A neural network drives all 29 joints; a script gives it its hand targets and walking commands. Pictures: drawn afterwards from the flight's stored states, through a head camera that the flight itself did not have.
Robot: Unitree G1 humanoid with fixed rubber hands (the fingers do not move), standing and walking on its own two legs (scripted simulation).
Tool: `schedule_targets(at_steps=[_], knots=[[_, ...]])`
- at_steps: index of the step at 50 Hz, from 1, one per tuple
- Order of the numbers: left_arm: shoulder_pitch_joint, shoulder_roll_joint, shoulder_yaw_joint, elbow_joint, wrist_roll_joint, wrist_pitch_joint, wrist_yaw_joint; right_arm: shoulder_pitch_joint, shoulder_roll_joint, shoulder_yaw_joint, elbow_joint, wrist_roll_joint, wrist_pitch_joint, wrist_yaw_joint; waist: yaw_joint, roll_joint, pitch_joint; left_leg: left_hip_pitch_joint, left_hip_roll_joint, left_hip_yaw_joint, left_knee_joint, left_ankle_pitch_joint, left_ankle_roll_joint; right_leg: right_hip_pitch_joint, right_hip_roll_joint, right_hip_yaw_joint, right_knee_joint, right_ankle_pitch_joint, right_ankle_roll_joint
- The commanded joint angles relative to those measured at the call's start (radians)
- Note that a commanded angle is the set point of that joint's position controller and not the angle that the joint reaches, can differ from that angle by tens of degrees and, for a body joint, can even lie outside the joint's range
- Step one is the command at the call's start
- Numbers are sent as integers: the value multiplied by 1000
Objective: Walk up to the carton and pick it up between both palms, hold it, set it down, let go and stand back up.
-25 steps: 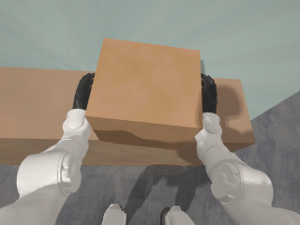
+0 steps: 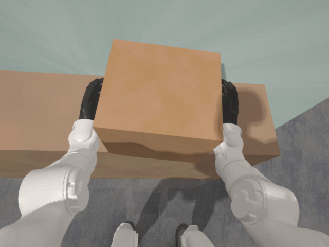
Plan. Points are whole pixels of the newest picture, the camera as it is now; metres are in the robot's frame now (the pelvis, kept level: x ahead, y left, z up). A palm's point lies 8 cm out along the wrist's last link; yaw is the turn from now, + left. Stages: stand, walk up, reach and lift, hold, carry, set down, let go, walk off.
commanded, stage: reach and lift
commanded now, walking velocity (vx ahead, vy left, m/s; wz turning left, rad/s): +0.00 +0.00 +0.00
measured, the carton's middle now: (160, 108) +0.46 +0.01 -0.03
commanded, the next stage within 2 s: none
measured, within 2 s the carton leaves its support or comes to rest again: leaves its support in 1.22 s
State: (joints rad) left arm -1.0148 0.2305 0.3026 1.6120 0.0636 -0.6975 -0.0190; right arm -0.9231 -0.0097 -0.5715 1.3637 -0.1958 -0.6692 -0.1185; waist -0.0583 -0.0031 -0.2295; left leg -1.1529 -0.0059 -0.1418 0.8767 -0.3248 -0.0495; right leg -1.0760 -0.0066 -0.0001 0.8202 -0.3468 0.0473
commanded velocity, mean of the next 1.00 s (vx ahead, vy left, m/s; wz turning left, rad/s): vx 0.00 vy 0.00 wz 0.00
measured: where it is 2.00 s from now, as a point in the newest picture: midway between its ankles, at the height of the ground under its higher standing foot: outside the picture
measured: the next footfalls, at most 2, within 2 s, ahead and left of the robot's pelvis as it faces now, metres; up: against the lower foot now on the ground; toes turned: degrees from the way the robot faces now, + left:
none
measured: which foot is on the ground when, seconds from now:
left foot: down 0.00-1.00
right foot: down 0.00-1.00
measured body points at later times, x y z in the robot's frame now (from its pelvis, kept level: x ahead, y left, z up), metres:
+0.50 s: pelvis +0.00 +0.00 +0.01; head +0.18 +0.03 +0.41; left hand +0.45 +0.18 -0.03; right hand +0.44 -0.16 -0.01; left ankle +0.02 +0.14 -0.68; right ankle +0.00 -0.15 -0.68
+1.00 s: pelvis -0.02 +0.00 +0.01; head +0.16 +0.03 +0.42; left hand +0.43 +0.18 -0.03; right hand +0.42 -0.16 -0.01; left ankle +0.02 +0.14 -0.68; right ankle +0.00 -0.15 -0.68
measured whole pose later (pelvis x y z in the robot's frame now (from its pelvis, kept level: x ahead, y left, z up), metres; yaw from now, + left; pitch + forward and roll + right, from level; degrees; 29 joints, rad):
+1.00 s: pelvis -0.02 +0.00 +0.01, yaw +0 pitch +34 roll -3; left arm -1.00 0.20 0.10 1.65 -0.09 -0.74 0.03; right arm -0.90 -0.06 -0.48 1.43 -0.20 -0.75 -0.15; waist -0.03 0.01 -0.24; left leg -1.15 0.00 -0.14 0.82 -0.27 -0.05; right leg -1.08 -0.01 0.00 0.76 -0.28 0.05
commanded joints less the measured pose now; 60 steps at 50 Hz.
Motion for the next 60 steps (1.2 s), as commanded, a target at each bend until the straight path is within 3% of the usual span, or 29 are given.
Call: schedule_targets(at_steps=[1, 21, 33, 40, 54, 60], knots=[[-417, -520, -134, 42, 156, -32, -131, -282, 594, 262, 127, -255, 11, 159, 5, 133, -599, 690, 17, 190, 6, 621, -25, 328, 41, -84, -110, 465, -58], [-455, -593, -229, -12, 131, -102, -92, -298, 545, 354, 174, -266, -110, 149, 23, 173, -757, 796, 28, 186, 11, 809, -49, 291, 63, -108, -145, 565, -61], [-444, -603, -254, 24, 99, -124, -85, -317, 513, 368, 236, -260, -149, 153, 31, 152, -772, 758, 19, 189, -15, 704, -30, 266, 71, -107, -143, 524, -63], [-448, -627, -317, -19, 51, -112, -79, -330, 519, 389, 244, -233, -132, 157, 31, 175, -821, 763, 15, 183, -15, 666, -38, 241, 75, -106, -140, 505, -69], [-501, -712, -430, -134, -46, -72, -63, -374, 583, 508, 140, -146, -54, 154, 17, 172, -917, 740, -6, 161, -15, 600, -38, 322, 80, -91, -115, 519, -58], [-570, -773, -510, -250, -113, -45, -42, -436, 637, 580, 10, -78, 0, 145, 4, 177, -979, 751, -7, 143, -1, 639, -46, 339, 83, -86, -110, 517, -49]])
